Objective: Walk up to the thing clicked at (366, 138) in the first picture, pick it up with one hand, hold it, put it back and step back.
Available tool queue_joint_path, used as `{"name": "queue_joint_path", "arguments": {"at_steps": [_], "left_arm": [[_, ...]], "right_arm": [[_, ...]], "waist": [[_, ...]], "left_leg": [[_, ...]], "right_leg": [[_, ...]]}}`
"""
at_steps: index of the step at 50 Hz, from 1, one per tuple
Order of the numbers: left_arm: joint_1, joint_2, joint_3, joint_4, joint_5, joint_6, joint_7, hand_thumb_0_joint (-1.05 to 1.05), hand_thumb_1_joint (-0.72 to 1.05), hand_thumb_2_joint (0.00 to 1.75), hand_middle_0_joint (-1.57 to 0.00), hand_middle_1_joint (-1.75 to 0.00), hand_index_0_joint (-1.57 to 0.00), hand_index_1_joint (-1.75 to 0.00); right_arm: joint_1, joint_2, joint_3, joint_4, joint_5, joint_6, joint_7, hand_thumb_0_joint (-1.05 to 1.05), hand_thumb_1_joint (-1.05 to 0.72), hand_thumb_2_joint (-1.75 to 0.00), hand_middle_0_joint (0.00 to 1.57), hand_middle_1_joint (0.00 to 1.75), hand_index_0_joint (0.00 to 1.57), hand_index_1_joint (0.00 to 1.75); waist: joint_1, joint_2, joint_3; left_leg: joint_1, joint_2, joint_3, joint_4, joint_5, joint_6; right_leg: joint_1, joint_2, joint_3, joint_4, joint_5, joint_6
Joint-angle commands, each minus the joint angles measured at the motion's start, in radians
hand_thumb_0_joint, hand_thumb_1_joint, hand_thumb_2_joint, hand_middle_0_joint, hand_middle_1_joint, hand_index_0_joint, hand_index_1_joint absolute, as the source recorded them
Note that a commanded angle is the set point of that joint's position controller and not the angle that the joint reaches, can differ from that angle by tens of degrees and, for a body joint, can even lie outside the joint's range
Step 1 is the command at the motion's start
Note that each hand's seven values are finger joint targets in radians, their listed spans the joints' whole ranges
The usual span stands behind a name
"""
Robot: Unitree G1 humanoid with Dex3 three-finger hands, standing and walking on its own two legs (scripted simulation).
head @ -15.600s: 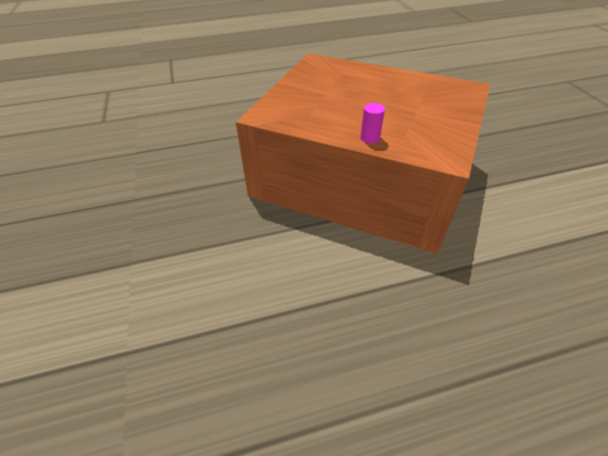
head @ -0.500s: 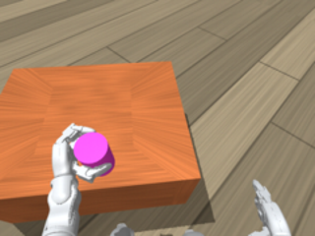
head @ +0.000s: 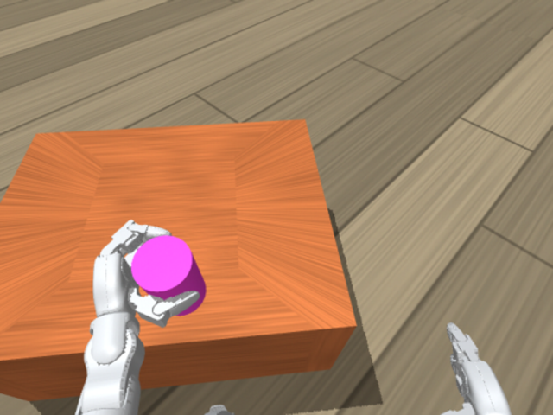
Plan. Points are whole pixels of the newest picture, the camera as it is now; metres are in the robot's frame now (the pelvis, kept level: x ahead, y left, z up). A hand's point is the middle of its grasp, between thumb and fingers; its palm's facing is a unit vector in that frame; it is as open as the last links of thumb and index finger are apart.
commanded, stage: hold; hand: left
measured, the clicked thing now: (173, 278) +0.33 +0.15 +0.02
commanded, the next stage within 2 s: none
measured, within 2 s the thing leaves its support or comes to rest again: neither
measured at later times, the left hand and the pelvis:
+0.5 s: hand (156, 277) +0.31 +0.17 +0.05, palm faces +0.17 -0.99 -0.01, open 10.9 cm; pelvis +0.00 +0.00 +0.01, yaw +0 degrees
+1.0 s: hand (152, 279) +0.31 +0.17 +0.06, palm faces +0.18 -0.98 -0.01, open 10.9 cm; pelvis -0.01 +0.00 +0.01, yaw +0 degrees
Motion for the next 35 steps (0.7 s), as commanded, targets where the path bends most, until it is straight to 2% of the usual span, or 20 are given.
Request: {"name": "queue_joint_path", "arguments": {"at_steps": [1,3,7,8,9,12,14,16,18,20,21,23,24,25,27,29,31,32,34,35], "left_arm": [[-0.292,0.116,0.043,-0.319,-0.017,-0.084,-0.001,0.00,0.02,1.27,-1.21,-1.41,-1.23,-1.42],[-0.282,0.118,0.051,-0.318,-0.023,-0.078,-0.001,0.00,0.03,1.27,-1.22,-1.42,-1.24,-1.42],[-0.266,0.102,0.039,-0.340,-0.028,-0.063,-0.001,0.00,0.04,1.28,-1.22,-1.43,-1.25,-1.43],[-0.265,0.117,0.054,-0.333,-0.029,-0.060,0.000,0.00,0.04,1.28,-1.23,-1.43,-1.25,-1.44],[-0.271,0.116,0.042,-0.343,-0.023,-0.057,0.000,0.00,0.05,1.28,-1.23,-1.43,-1.25,-1.43],[-0.217,0.102,0.035,-0.347,-0.026,-0.046,-0.003,0.00,0.05,1.28,-1.22,-1.43,-1.25,-1.43],[-0.234,0.085,0.026,-0.334,-0.033,-0.040,-0.005,0.00,0.03,1.28,-1.22,-1.42,-1.24,-1.43],[-0.254,0.099,0.036,-0.312,-0.022,-0.042,0.000,0.00,0.03,1.27,-1.21,-1.41,-1.23,-1.41],[-0.243,0.110,0.045,-0.365,-0.022,-0.050,-0.002,0.00,0.07,1.29,-1.22,-1.42,-1.24,-1.43],[-0.257,0.091,0.031,-0.359,-0.021,-0.047,0.004,0.00,0.06,1.30,-1.22,-1.44,-1.25,-1.45],[-0.252,0.098,0.040,-0.340,-0.022,-0.045,0.006,0.00,0.04,1.30,-1.24,-1.45,-1.26,-1.46],[-0.270,0.126,0.069,-0.378,-0.024,-0.057,0.010,0.00,0.05,1.30,-1.23,-1.44,-1.26,-1.45],[-0.234,0.119,0.066,-0.352,-0.019,-0.053,0.010,0.00,0.06,1.30,-1.23,-1.44,-1.26,-1.45],[-0.240,0.084,0.020,-0.362,-0.015,-0.055,0.005,0.00,0.04,1.30,-1.24,-1.45,-1.26,-1.46],[-0.229,0.092,0.045,-0.331,-0.024,-0.056,0.009,0.00,0.04,1.30,-1.24,-1.45,-1.26,-1.46],[-0.245,0.095,0.036,-0.355,-0.017,-0.066,0.006,0.00,0.04,1.31,-1.24,-1.45,-1.26,-1.46],[-0.239,0.087,0.028,-0.321,-0.011,-0.069,0.006,0.00,0.04,1.31,-1.24,-1.46,-1.27,-1.47],[-0.229,0.107,0.055,-0.310,-0.018,-0.071,0.007,0.00,0.05,1.30,-1.25,-1.46,-1.28,-1.46],[-0.250,0.095,0.037,-0.357,-0.016,-0.078,0.002,0.00,0.06,1.30,-1.24,-1.45,-1.26,-1.46],[-0.236,0.098,0.041,-0.356,-0.017,-0.078,0.006,0.00,0.05,1.30,-1.25,-1.46,-1.28,-1.46]], "right_arm": [[-0.006,-0.116,-0.064,-0.175,-0.003,-0.060,-0.017,0.00,0.54,-0.05,0.05,0.05,0.05,0.05],[-0.020,-0.129,-0.079,-0.167,-0.003,-0.060,-0.020,0.00,0.55,-0.05,0.05,0.05,0.05,0.05],[-0.003,-0.109,-0.066,-0.141,-0.001,-0.064,-0.023,0.00,0.55,-0.05,0.05,0.05,0.05,0.05],[-0.010,-0.130,-0.081,-0.145,0.000,-0.065,-0.026,0.00,0.54,-0.05,0.05,0.05,0.05,0.05],[-0.020,-0.111,-0.058,-0.151,0.003,-0.068,-0.024,0.00,0.54,-0.05,0.05,0.05,0.05,0.05],[-0.003,-0.118,-0.076,-0.138,0.005,-0.068,-0.029,0.00,0.54,-0.06,0.05,0.05,0.05,0.05],[-0.016,-0.123,-0.078,-0.119,0.002,-0.072,-0.030,0.00,0.55,-0.05,0.05,0.05,0.05,0.05],[-0.030,-0.124,-0.080,-0.122,0.003,-0.076,-0.030,0.00,0.55,-0.05,0.05,0.05,0.05,0.05],[-0.031,-0.119,-0.073,-0.133,0.001,-0.078,-0.029,0.00,0.55,-0.05,0.05,0.05,0.05,0.05],[-0.020,-0.113,-0.071,-0.117,-0.002,-0.081,-0.029,0.00,0.55,-0.05,0.05,0.05,0.05,0.05],[-0.020,-0.118,-0.077,-0.086,-0.001,-0.083,-0.030,0.00,0.55,-0.05,0.05,0.05,0.05,0.05],[-0.046,-0.131,-0.086,-0.129,0.000,-0.089,-0.032,0.00,0.54,-0.06,0.05,0.05,0.05,0.05],[-0.034,-0.129,-0.086,-0.122,0.000,-0.087,-0.032,0.00,0.54,-0.06,0.05,0.05,0.05,0.05],[-0.019,-0.102,-0.064,-0.115,-0.004,-0.088,-0.028,0.00,0.55,-0.05,0.05,0.05,0.05,0.05],[-0.035,-0.124,-0.084,-0.082,-0.001,-0.091,-0.030,0.00,0.54,-0.06,0.05,0.05,0.05,0.05],[-0.058,-0.117,-0.073,-0.122,-0.003,-0.098,-0.026,0.00,0.54,-0.06,0.05,0.05,0.05,0.05],[-0.038,-0.112,-0.073,-0.100,-0.003,-0.097,-0.025,0.00,0.54,-0.06,0.05,0.05,0.05,0.05],[-0.047,-0.129,-0.090,-0.073,-0.001,-0.094,-0.027,0.00,0.54,-0.06,0.05,0.05,0.05,0.05],[-0.051,-0.112,-0.070,-0.113,-0.003,-0.101,-0.025,0.00,0.54,-0.06,0.05,0.05,0.05,0.05],[-0.051,-0.121,-0.079,-0.104,-0.001,-0.101,-0.025,0.00,0.54,-0.06,0.05,0.05,0.05,0.05]], "waist": [[0.006,0.047,-0.295],[0.009,0.037,-0.273],[0.014,0.030,-0.257],[0.007,0.024,-0.269],[0.016,0.039,-0.265],[0.010,0.009,-0.271],[0.002,0.010,-0.228],[0.005,0.005,-0.223],[0.014,0.025,-0.275],[0.008,0.030,-0.246],[0.012,0.038,-0.218],[0.017,0.034,-0.287],[0.014,0.025,-0.262],[0.007,0.030,-0.252],[0.011,0.025,-0.228],[0.014,0.032,-0.261],[0.008,0.032,-0.227],[0.019,0.045,-0.208],[0.015,0.038,-0.243],[0.018,0.052,-0.240]], "left_leg": [[0.329,-0.032,0.009,-0.117,0.261,0.019],[0.322,-0.032,0.008,-0.125,0.248,0.018],[0.312,-0.036,0.015,-0.126,0.246,0.020],[0.321,-0.035,0.015,-0.128,0.246,0.021],[0.326,-0.035,0.014,-0.134,0.248,0.019],[0.332,-0.035,0.018,-0.132,0.262,0.022],[0.313,-0.036,0.020,-0.139,0.225,0.022],[0.320,-0.033,0.016,-0.147,0.213,0.020],[0.342,-0.033,0.014,-0.142,0.248,0.020],[0.334,-0.032,0.011,-0.147,0.232,0.018],[0.323,-0.033,0.012,-0.153,0.214,0.016],[0.340,-0.034,0.014,-0.143,0.235,0.019],[0.336,-0.034,0.013,-0.149,0.228,0.018],[0.333,-0.035,0.016,-0.145,0.230,0.020],[0.323,-0.033,0.013,-0.150,0.215,0.018],[0.335,-0.030,0.008,-0.155,0.208,0.017],[0.327,-0.028,0.004,-0.167,0.177,0.012],[0.306,-0.033,0.006,-0.171,0.147,0.011],[0.322,-0.032,0.005,-0.170,0.145,0.013],[0.328,-0.033,0.005,-0.176,0.141,0.010]], "right_leg": [[0.021,0.035,-0.039,-0.138,0.373,-0.023],[0.031,0.034,-0.041,-0.144,0.361,-0.023],[0.045,0.031,-0.037,-0.156,0.370,-0.019],[0.046,0.031,-0.036,-0.157,0.372,-0.019],[0.046,0.031,-0.038,-0.155,0.366,-0.023],[0.053,0.032,-0.037,-0.160,0.384,-0.019],[0.031,0.032,-0.037,-0.171,0.355,-0.019],[0.026,0.032,-0.039,-0.168,0.334,-0.021],[0.041,0.032,-0.041,-0.162,0.358,-0.023],[0.035,0.033,-0.043,-0.162,0.347,-0.023],[0.026,0.033,-0.043,-0.164,0.327,-0.025],[0.058,0.030,-0.037,-0.164,0.350,-0.025],[0.050,0.033,-0.040,-0.165,0.342,-0.025],[0.045,0.032,-0.040,-0.168,0.345,-0.024],[0.033,0.033,-0.042,-0.165,0.328,-0.026],[0.036,0.034,-0.044,-0.164,0.315,-0.029],[0.024,0.037,-0.051,-0.162,0.286,-0.032],[0.014,0.035,-0.048,-0.167,0.261,-0.033],[0.035,0.034,-0.048,-0.172,0.263,-0.031],[0.032,0.036,-0.050,-0.170,0.255,-0.034]]}}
